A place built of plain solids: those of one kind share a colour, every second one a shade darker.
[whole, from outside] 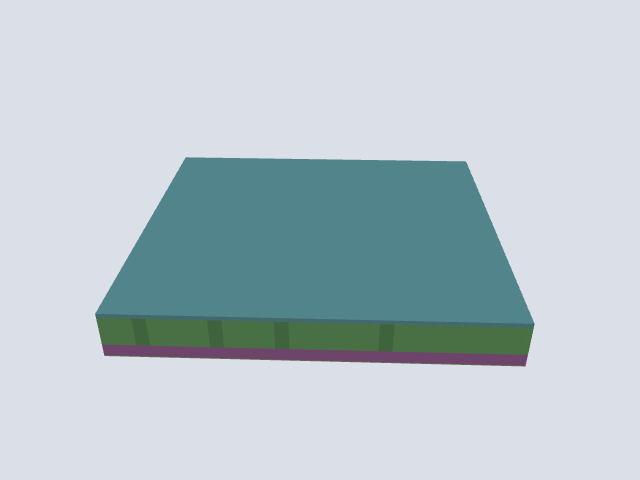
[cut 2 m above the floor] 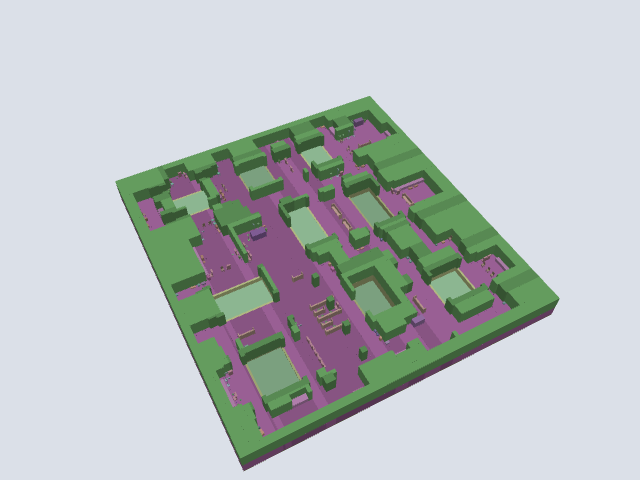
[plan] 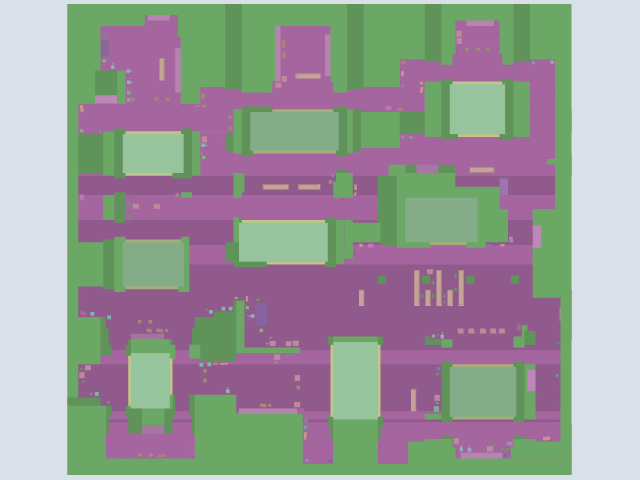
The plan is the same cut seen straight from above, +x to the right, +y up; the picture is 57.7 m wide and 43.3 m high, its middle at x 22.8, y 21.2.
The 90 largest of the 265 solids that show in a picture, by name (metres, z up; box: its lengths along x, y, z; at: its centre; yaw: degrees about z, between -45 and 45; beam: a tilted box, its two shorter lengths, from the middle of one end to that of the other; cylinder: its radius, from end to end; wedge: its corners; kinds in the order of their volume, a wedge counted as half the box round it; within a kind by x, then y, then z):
{
 "floor_strip_1": {"box": [4.75, 2.25, 1.5], "at": [2.38, 17.88, -0.75]},
 "floor_strip_2": {"box": [4.75, 2.0, 1.5], "at": [2.38, 28.0, -0.75]},
 "floor_strip_3": {"box": [5.5, 4.25, 1.5], "at": [2.75, 7.88, -0.75]},
 "floor_strip_4": {"box": [15.25, 1.75, 1.5], "at": [7.62, 22.13, -0.75]},
 "floor_strip_5": {"box": [16.25, 2.0, 1.5], "at": [8.12, 32.0, -0.75]},
 "floor_strip_6": {"box": [23.75, 0.75, 1.5], "at": [11.88, 5.37, -0.75]},
 "floor_strip_7": {"box": [23.75, 1.0, 1.5], "at": [11.88, 11.75, -0.75]},
 "floor_strip_8": {"box": [30.25, 2.25, 1.5], "at": [15.12, 24.13, -0.75]},
 "floor_strip_9": {"box": [14.25, 4.25, 1.5], "at": [16.62, 7.88, -0.75]},
 "floor_strip_10": {"box": [14.25, 1.25, 1.5], "at": [16.62, 10.62, -0.75]},
 "floor_strip_11": {"box": [34.25, 2.5, 1.5], "at": [17.12, 34.25, -0.75]},
 "floor_strip_12": {"box": [45.5, 4.75, 1.5], "at": [22.75, 2.38, -0.75]},
 "floor_strip_13": {"box": [45.5, 4.5, 1.5], "at": [22.75, 14.5, -0.75]},
 "floor_strip_14": {"box": [45.5, 1.75, 1.5], "at": [22.75, 26.12, -0.75]},
 "floor_strip_15": {"box": [45.5, 7.0, 1.5], "at": [22.75, 39.0, -0.75]},
 "floor_strip_16": {"box": [6.5, 1.75, 1.5], "at": [27.0, 22.12, -0.75]},
 "floor_strip_17": {"box": [34.75, 2.25, 1.5], "at": [28.12, 17.87, -0.75]},
 "floor_strip_18": {"box": [34.75, 2.0, 1.5], "at": [28.12, 28.0, -0.75]},
 "floor_strip_19": {"box": [9.5, 2.0, 1.5], "at": [29.5, 32.0, -0.75]},
 "floor_strip_20": {"box": [6.0, 4.25, 1.5], "at": [31.25, 7.88, -0.75]},
 "floor_strip_21": {"box": [21.75, 1.75, 1.5], "at": [34.62, 19.87, -0.75]},
 "floor_strip_22": {"box": [20.75, 1.5, 1.5], "at": [35.12, 29.75, -0.75]},
 "floor_strip_23": {"box": [17.25, 1.25, 1.5], "at": [36.88, 10.63, -0.75]},
 "floor_strip_24": {"box": [17.25, 1.0, 1.5], "at": [36.88, 11.75, -0.75]},
 "floor_strip_25": {"box": [8.25, 1.75, 1.5], "at": [41.38, 22.12, -0.75]},
 "floor_strip_26": {"box": [8.25, 2.25, 1.5], "at": [41.38, 24.12, -0.75]},
 "floor_strip_27": {"box": [5.75, 2.0, 1.5], "at": [42.62, 32.0, -0.75]},
 "floor_strip_28": {"box": [5.75, 2.5, 1.5], "at": [42.62, 34.25, -0.75]},
 "floor_strip_29": {"box": [4.75, 4.25, 1.5], "at": [43.12, 7.88, -0.75]},
 "wall_rock_1": {"box": [1.0, 35.5, 3.6], "at": [0.5, 24.75, 1.8]},
 "wall_rock_2": {"box": [3.5, 4.75, 3.6], "at": [1.75, 3.88, 1.8]},
 "wall_rock_3": {"box": [1.5, 9.0, 3.6], "at": [1.75, 38.0, 1.8]},
 "wall_rock_4": {"box": [2.0, 4.25, 3.6], "at": [2.0, 12.12, 1.8]},
 "wall_rock_5": {"box": [2.25, 4.0, 3.6], "at": [2.12, 19.0, 1.8]},
 "wall_rock_6": {"box": [2.25, 3.5, 3.6], "at": [2.12, 29.0, 1.8]},
 "wall_rock_7": {"box": [2.0, 2.25, 3.6], "at": [3.5, 35.38, 1.8]},
 "wall_rock_8": {"box": [1.0, 4.5, 3.6], "at": [3.75, 19.0, 1.8]},
 "wall_rock_9": {"box": [1.0, 4.0, 3.6], "at": [3.75, 29.0, 1.8]},
 "wall_rock_10": {"box": [4.0, 2.0, 3.6], "at": [5.0, 41.5, 1.8]},
 "wall_rock_11": {"box": [3.5, 1.25, 3.6], "at": [7.5, 11.62, 1.8]},
 "wall_rock_12": {"box": [21.25, 0.5, 3.6], "at": [10.62, 1.25, 1.8]},
 "wall_rock_13": {"box": [1.75, 9.0, 3.6], "at": [11.12, 38.0, 1.8]},
 "wall_rock_14": {"box": [2.25, 7.5, 3.6], "at": [13.12, 38.75, 1.8]},
 "wall_rock_15": {"box": [3.75, 1.75, 3.6], "at": [13.37, 6.37, 1.8]},
 "wall_rock_16": {"box": [3.25, 4.0, 3.6], "at": [13.62, 12.25, 1.8]},
 "wall_rock_17": {"box": [1.5, 7.75, 3.6], "at": [15.0, 38.62, 1.8]},
 "wall_rock_18": {"box": [9.75, 4.0, 3.6], "at": [16.37, 3.5, 1.8]},
 "wall_rock_19": {"box": [2.75, 8.0, 3.6], "at": [17.12, 38.5, 1.8]},
 "wall_rock_20": {"box": [5.0, 2.0, 3.6], "at": [21.25, 41.5, 1.8]},
 "wall_rock_21": {"box": [45.5, 1.0, 3.6], "at": [22.75, 0.5, 1.8]},
 "wall_rock_22": {"box": [1.25, 8.0, 3.6], "at": [24.62, 38.5, 1.8]},
 "wall_rock_23": {"box": [4.0, 4.0, 3.6], "at": [26.0, 3.0, 1.8]},
 "wall_rock_24": {"box": [1.5, 7.75, 3.6], "at": [26.0, 38.62, 1.8]},
 "wall_rock_25": {"box": [2.5, 1.75, 3.6], "at": [27.0, 21.88, 1.8]},
 "wall_rock_26": {"box": [3.5, 3.25, 3.6], "at": [28.25, 31.13, 1.8]},
 "wall_rock_27": {"box": [3.25, 7.5, 3.6], "at": [28.38, 38.75, 1.8]},
 "wall_rock_28": {"box": [1.5, 6.25, 3.6], "at": [29.0, 23.88, 1.8]},
 "wall_rock_29": {"box": [0.75, 7.0, 3.6], "at": [30.12, 24.5, 1.8]},
 "wall_rock_30": {"box": [2.25, 2.0, 3.6], "at": [31.12, 31.75, 1.8]},
 "wall_rock_31": {"box": [2.25, 5.0, 3.6], "at": [31.12, 40.0, 1.8]},
 "wall_rock_32": {"box": [4.5, 1.25, 3.6], "at": [32.75, 26.62, 1.8]},
 "wall_rock_33": {"box": [4.25, 1.0, 3.6], "at": [32.88, 2.0, 1.8]},
 "wall_rock_34": {"box": [1.5, 5.0, 3.6], "at": [33.0, 33.0, 1.8]},
 "wall_rock_35": {"box": [1.5, 5.25, 3.6], "at": [33.0, 39.88, 1.8]},
 "wall_rock_36": {"box": [6.5, 1.0, 3.6], "at": [33.75, 25.5, 1.8]},
 "wall_rock_37": {"box": [0.75, 5.0, 3.6], "at": [34.12, 7.75, 1.8]},
 "wall_rock_38": {"box": [1.0, 5.5, 3.6], "at": [34.25, 39.75, 1.8]},
 "wall_rock_39": {"box": [4.0, 1.5, 3.6], "at": [37.0, 41.75, 1.8]},
 "wall_rock_40": {"box": [2.0, 2.0, 3.6], "at": [38.0, 25.0, 1.8]},
 "wall_rock_41": {"box": [14.75, 0.5, 3.6], "at": [38.12, 1.25, 1.8]},
 "wall_rock_42": {"box": [2.75, 3.0, 3.6], "at": [38.38, 22.5, 1.8]},
 "wall_rock_43": {"box": [1.0, 5.5, 3.6], "at": [39.75, 39.75, 1.8]},
 "wall_rock_44": {"box": [1.5, 5.0, 3.6], "at": [41.0, 33.0, 1.8]},
 "wall_rock_45": {"box": [1.5, 5.25, 3.6], "at": [41.0, 39.88, 1.8]},
 "wall_rock_46": {"box": [5.5, 1.0, 3.6], "at": [42.75, 2.0, 1.8]},
 "wall_rock_47": {"box": [2.25, 5.0, 3.6], "at": [42.88, 40.0, 1.8]},
 "wall_rock_48": {"box": [2.5, 4.5, 3.6], "at": [43.25, 18.25, 1.8]},
 "wall_rock_49": {"box": [1.75, 3.5, 3.6], "at": [43.62, 22.25, 1.8]},
 "wall_rock_50": {"box": [0.5, 18.5, 3.6], "at": [44.25, 33.25, 1.8]},
 "wall_rock_51": {"box": [1.0, 39.5, 3.6], "at": [45.0, 22.75, 1.8]},
 "ceil_rock_1": {"box": [45.5, 42.5, 0.5], "at": [22.75, 21.25, 3.85]},
 "floor_old_1": {"box": [3.5, 5.0, 1.5], "at": [7.5, 8.5, -0.75]},
 "floor_old_2": {"box": [5.5, 4.0, 1.5], "at": [7.75, 19.0, -0.75]},
 "floor_old_3": {"box": [5.5, 3.5, 1.5], "at": [7.75, 29.0, -0.75]},
 "floor_old_4": {"box": [8.0, 3.5, 1.5], "at": [19.5, 21.0, -0.75]},
 "floor_old_5": {"box": [8.0, 3.5, 0.71], "at": [20.5, 31.0, -1.15]},
 "floor_old_6": {"box": [4.0, 7.0, 0.83], "at": [26.0, 8.5, -1.08]},
 "floor_old_7": {"box": [5.0, 4.5, 0.73], "at": [37.0, 33.0, -1.13]},
 "floor_old_8": {"box": [6.0, 4.5, 1.33], "at": [37.5, 7.5, -0.83]},
 "floor_base_1": {"box": [45.5, 42.5, 0.1], "at": [22.75, 21.25, -1.55]}
}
